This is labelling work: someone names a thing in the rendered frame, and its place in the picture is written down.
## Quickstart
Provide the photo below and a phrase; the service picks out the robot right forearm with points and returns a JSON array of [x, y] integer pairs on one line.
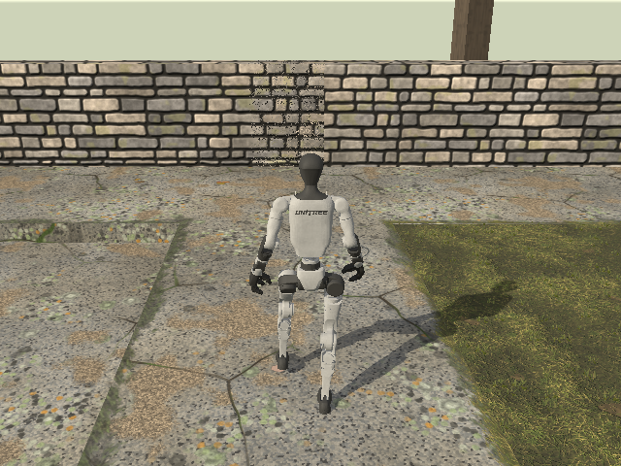
[[356, 254]]

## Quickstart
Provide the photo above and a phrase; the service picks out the right robot hand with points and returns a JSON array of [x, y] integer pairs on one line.
[[350, 268]]

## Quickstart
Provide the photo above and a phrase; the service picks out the robot left thigh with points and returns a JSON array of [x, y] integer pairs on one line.
[[287, 283]]

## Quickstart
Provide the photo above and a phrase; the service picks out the robot right upper arm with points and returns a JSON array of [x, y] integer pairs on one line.
[[341, 206]]

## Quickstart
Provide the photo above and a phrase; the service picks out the robot left forearm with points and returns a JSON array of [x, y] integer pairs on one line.
[[262, 259]]

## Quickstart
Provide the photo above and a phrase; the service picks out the left robot hand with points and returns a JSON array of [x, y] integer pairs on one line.
[[254, 280]]

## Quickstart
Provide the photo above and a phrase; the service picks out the right robot foot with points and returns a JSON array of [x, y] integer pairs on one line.
[[324, 405]]

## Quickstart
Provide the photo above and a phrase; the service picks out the robot left upper arm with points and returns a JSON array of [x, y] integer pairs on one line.
[[280, 205]]

